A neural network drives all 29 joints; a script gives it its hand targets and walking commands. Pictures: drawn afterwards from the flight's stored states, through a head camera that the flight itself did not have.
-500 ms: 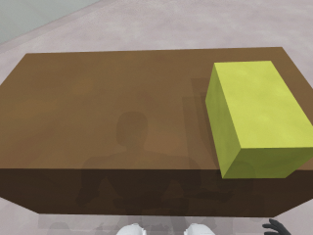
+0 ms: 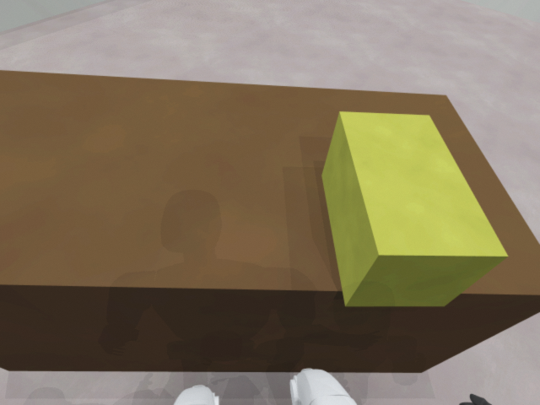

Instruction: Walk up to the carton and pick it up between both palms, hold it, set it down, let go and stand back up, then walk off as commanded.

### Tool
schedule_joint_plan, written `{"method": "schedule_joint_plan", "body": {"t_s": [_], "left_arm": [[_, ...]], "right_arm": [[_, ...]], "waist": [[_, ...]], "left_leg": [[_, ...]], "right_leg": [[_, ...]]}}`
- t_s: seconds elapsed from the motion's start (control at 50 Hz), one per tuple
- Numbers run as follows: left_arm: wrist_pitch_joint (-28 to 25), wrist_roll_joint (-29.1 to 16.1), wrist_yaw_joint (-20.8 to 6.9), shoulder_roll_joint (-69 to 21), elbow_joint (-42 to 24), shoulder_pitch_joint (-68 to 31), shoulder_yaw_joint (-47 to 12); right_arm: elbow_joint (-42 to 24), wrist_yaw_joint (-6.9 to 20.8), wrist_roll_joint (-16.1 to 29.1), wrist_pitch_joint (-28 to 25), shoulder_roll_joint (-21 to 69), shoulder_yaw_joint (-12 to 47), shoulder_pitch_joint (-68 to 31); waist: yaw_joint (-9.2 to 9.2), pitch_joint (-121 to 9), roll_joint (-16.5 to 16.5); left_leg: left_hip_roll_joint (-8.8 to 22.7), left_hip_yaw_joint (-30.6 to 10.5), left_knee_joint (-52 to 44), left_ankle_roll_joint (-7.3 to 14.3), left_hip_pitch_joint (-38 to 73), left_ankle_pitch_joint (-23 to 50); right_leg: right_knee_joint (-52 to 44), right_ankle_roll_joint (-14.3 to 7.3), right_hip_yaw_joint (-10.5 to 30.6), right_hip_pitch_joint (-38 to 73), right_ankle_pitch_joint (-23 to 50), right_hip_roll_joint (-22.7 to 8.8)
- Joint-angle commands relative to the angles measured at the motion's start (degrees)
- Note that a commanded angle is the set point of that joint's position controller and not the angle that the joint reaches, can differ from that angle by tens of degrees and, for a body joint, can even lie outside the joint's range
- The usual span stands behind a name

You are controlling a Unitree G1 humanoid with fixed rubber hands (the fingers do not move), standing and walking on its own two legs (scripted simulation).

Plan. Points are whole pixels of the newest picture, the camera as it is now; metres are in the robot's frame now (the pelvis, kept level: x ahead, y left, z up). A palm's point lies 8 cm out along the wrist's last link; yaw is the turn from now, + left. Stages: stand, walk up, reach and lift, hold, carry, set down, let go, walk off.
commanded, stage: walk up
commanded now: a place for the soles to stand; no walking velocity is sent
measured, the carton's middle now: (389, 205) +0.44 -0.22 +0.02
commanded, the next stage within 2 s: none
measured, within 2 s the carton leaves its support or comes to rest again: neither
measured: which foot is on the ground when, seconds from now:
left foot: down 0.00-0.22, up 0.24-0.46, down 0.48-0.72, up 0.74-0.84, down 0.86-1.00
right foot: up 0.00-0.20, down 0.22-0.84, up 0.86-1.00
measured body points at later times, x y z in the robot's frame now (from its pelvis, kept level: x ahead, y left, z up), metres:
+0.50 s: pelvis -0.06 -0.19 -0.03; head -0.02 -0.17 +0.42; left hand +0.02 +0.13 -0.15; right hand +0.02 -0.54 -0.11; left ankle +0.00 -0.07 -0.69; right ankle +0.01 -0.24 -0.69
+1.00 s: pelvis -0.07 -0.41 -0.01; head -0.02 -0.42 +0.44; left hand +0.07 -0.08 -0.10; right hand -0.08 -0.75 -0.12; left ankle -0.01 -0.16 -0.68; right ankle -0.07 -0.54 -0.63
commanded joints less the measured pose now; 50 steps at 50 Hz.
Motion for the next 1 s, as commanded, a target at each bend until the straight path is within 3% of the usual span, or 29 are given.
{"method": "schedule_joint_plan", "body": {"t_s": [0.0,0.1,0.16,0.18,0.2,0.22,0.24,0.26,0.32,0.46,0.48,0.5,0.52,0.54,0.62,0.66,0.68,0.7,0.72,0.74,0.78,0.8,0.82,0.84,0.86,0.88,0.9,0.92,0.98], "left_arm": [[0.5,3.3,-1.7,13.5,-8.8,-5.6,7.8],[0.4,3.3,-3.7,14.8,-10.5,-6.8,9.0],[-0.1,3.2,-4.8,15.6,-7.5,-0.2,9.9],[-0.4,3.7,-5.1,17.5,-4.6,8.1,11.8],[-0.9,4.3,-4.7,18.8,-0.3,16.2,12.9],[-1.0,4.6,-3.9,22.0,-0.8,18.0,11.8],[-0.9,3.8,-3.7,25.5,-4.4,7.7,11.9],[-1.2,3.8,-3.1,27.6,-5.0,4.2,12.6],[-1.5,4.1,-1.6,19.8,-4.1,-1.3,10.1],[-0.8,3.4,-1.2,15.4,-4.9,-7.5,7.2],[-0.8,3.3,-1.0,14.2,-5.6,-9.8,6.8],[-0.9,3.4,-0.9,11.4,-6.5,-9.1,5.8],[-1.1,3.5,-1.1,10.1,-6.2,-9.8,5.6],[-1.3,3.8,-1.1,13.9,-5.0,-10.0,6.4],[-2.4,2.8,-2.0,14.2,-2.0,-5.3,7.2],[-3.3,2.2,-2.1,13.5,-0.2,0.6,7.7],[-4.1,2.1,-1.7,14.2,2.0,4.9,8.8],[-4.7,2.8,-1.3,17.3,1.7,7.5,9.2],[-4.7,1.9,-0.7,19.1,0.9,4.2,9.7],[-4.8,1.9,-0.1,20.1,0.1,1.2,9.8],[-4.0,0.3,0.4,21.8,-1.9,-11.5,10.9],[-3.4,1.0,0.9,20.7,-6.1,-23.1,11.0],[-2.7,1.0,1.3,17.6,-9.9,-35.2,9.6],[-2.5,-0.3,2.0,9.0,-10.1,-28.6,7.7],[-2.8,-1.2,2.9,9.9,-8.3,-15.3,7.2],[-3.2,-1.2,3.2,8.9,-4.8,-9.1,6.6],[-3.3,-1.8,2.2,12.2,-3.8,-8.6,7.4],[-3.4,-1.6,1.2,12.6,-2.6,-6.9,7.4],[-5.0,-1.5,0.7,7.8,1.9,1.1,6.6]], "right_arm": [[0.2,-3.0,-1.3,-2.8,-25.5,-7.6,5.8],[-1.6,-2.6,-1.8,-3.0,-27.9,-7.9,2.8],[-2.9,-2.3,-1.8,-2.6,-29.8,-8.1,-5.5],[-3.9,-2.2,-1.6,-2.2,-28.2,-7.5,-9.7],[-2.9,-2.0,-2.4,-1.6,-23.4,-6.0,-10.1],[-3.6,-2.3,-1.7,-0.5,-15.6,-3.3,-8.9],[-5.9,-3.2,-0.1,0.0,-16.7,-3.3,-12.8],[-5.2,-3.0,0.2,0.0,-19.9,-4.1,-15.7],[2.7,-2.3,1.5,-0.5,-21.0,-4.3,-2.9],[5.3,-1.8,0.9,-2.1,-20.2,-4.9,10.6],[6.7,-1.5,0.5,-2.2,-21.5,-5.6,14.0],[6.0,-1.7,-0.7,-2.2,-23.3,-6.2,15.1],[4.6,-1.8,-1.1,-2.0,-28.5,-7.3,14.8],[2.7,-1.9,-0.7,-2.0,-30.0,-7.7,8.2],[2.7,-2.5,-1.2,-2.1,-24.1,-5.1,3.3],[0.4,-1.3,-1.6,-1.9,-22.9,-4.4,-4.0],[0.5,-0.7,-1.7,-1.5,-19.9,-3.3,-4.9],[0.4,-0.9,-0.8,-0.8,-15.7,-2.4,-3.7],[2.0,-1.0,-0.3,0.2,-16.7,-2.2,-3.1],[4.1,-0.7,0.7,0.6,-19.1,-3.2,0.1],[9.3,-0.3,0.9,0.3,-19.1,-5.4,21.9],[13.5,0.0,0.8,0.8,-22.6,-7.5,38.6],[18.1,-0.5,0.9,0.8,-26.5,-10.8,58.2],[14.6,-1.4,0.2,0.6,-25.5,-12.3,48.0],[5.2,-2.7,0.6,-0.5,-19.8,-9.0,27.9],[-0.4,-3.1,-0.4,-0.9,-16.0,-6.0,7.8],[-3.0,-3.9,-0.3,-2.0,-19.3,-5.6,-10.1],[-3.2,-4.2,-0.3,-2.4,-20.5,-4.2,-15.4],[-3.5,-0.6,-1.1,0.1,-18.5,-3.5,-10.8]], "waist": [[-2.05,-2.3,13.0],[-1.87,-0.7,20.9],[2.63,-1.3,26.6],[7.61,-4.0,22.8],[11.22,-4.6,8.4],[12.88,-1.6,-14.6],[9.80,2.4,-16.1],[9.23,6.0,-5.9],[4.07,4.2,2.2],[-1.34,-5.3,-2.4],[-3.34,-7.0,0.4],[-5.09,-5.0,10.2],[-5.75,-6.4,18.5],[-4.63,-4.7,16.5],[-0.85,-4.3,9.9],[3.40,-6.2,11.7],[6.15,-5.4,4.6],[7.42,-4.1,-10.8],[7.14,-1.2,-3.3],[5.45,0.6,2.5],[-5.43,2.4,-17.9],[-14.52,0.2,-21.2],[-26.51,-5.0,-16.2],[-25.88,-14.8,35.0],[-5.94,-13.7,37.6],[3.07,-11.8,22.5],[4.13,-7.9,19.7],[6.91,-6.2,11.1],[6.21,-5.0,12.2]], "left_leg": [[21.8,-25.7,-19.0,18.6,12.9,34.4],[20.6,-20.6,-19.8,18.2,1.4,18.5],[18.3,-14.8,-18.2,15.6,-9.7,4.0],[15.4,-9.1,-8.6,11.9,-17.4,-0.8],[7.9,-0.1,10.8,8.0,-28.5,-6.6],[-2.6,4.9,31.3,5.3,-36.7,-21.9],[-5.2,-3.5,33.2,5.4,-35.3,-18.1],[-4.1,-8.7,32.1,6.3,-29.3,-14.1],[-2.0,-7.7,27.3,5.7,-25.1,-3.6],[-1.8,-5.7,-2.1,8.4,5.2,-1.4],[-1.0,-9.3,-5.5,10.0,14.7,-1.8],[4.6,-22.7,-15.2,12.1,18.9,-8.0],[17.5,-51.3,-30.7,19.2,15.3,-26.1],[19.8,-58.4,-33.0,21.9,10.7,-26.1],[15.3,-43.4,-21.9,20.4,2.6,-5.5],[10.6,-32.7,-17.5,16.6,-9.9,-7.1],[4.8,-23.1,-7.8,11.6,-21.7,-11.5],[-5.2,-6.8,12.3,6.1,-28.5,-8.5],[-9.2,-10.9,19.5,4.0,-28.9,-8.1],[-9.9,-13.2,19.1,4.5,-24.5,-6.1],[-17.1,-1.4,10.2,2.3,2.0,-14.6],[-15.0,3.0,-0.4,2.1,21.7,-21.3],[-7.0,2.0,-20.4,10.2,41.4,-16.6],[16.1,-26.9,-34.6,19.3,42.0,2.5],[15.8,-42.2,-23.4,18.0,29.6,16.0],[13.9,-38.8,-16.9,14.8,8.6,13.2],[18.3,-45.1,-16.1,19.0,-5.9,13.3],[15.4,-40.0,-10.6,18.2,-11.6,25.0],[-1.1,-11.4,-2.0,10.7,-6.7,24.8]], "right_leg": [[12.0,-0.4,5.8,-17.4,-0.3,-3.4],[3.2,-0.5,0.2,-9.8,-0.3,-7.5],[-10.7,-2.1,-3.9,3.2,-0.3,-6.8],[-16.4,-3.4,-3.7,15.9,-0.4,-5.6],[-25.3,-3.7,-1.4,26.9,-6.4,-2.1],[-38.8,-4.5,16.0,20.8,-9.4,-8.4],[-55.0,-5.7,35.9,8.0,-11.3,-13.2],[-64.9,-4.4,45.2,-1.6,-25.6,-16.5],[-52.8,-1.6,31.4,7.4,-16.0,-13.1],[-42.2,-8.6,20.8,-0.9,-4.0,-15.8],[-35.8,-6.6,15.4,-7.7,-6.4,-13.5],[-24.5,-3.2,7.3,-16.8,-9.1,-7.5],[-7.4,1.5,-2.3,-18.8,-11.1,0.5],[-0.1,1.2,1.9,-16.5,-8.0,0.7],[-2.4,-0.8,2.7,-8.5,-5.2,-2.5],[-14.3,-2.6,0.8,7.7,0.4,-1.9],[-27.3,-2.5,7.5,18.9,-5.5,-5.2],[-50.0,-0.5,24.8,21.8,-18.5,-12.8],[-58.6,5.0,36.4,16.7,-23.9,-18.2],[-64.0,12.5,35.3,14.2,-23.4,-18.5],[-75.9,45.0,9.6,4.5,20.0,-5.2],[-66.4,50.9,-3.8,-2.7,48.9,-0.3],[-32.7,52.8,-17.2,-12.9,72.7,9.2],[33.4,26.7,-11.1,-17.9,25.4,12.3],[39.3,8.7,13.1,-23.1,-11.5,0.5],[33.4,-2.1,17.9,-11.6,-11.4,-2.2],[32.0,-4.9,22.6,-4.9,-15.0,-2.7],[13.8,-6.8,24.4,3.0,-11.4,-4.7],[-35.8,-0.8,-6.6,15.3,4.2,1.1]]}}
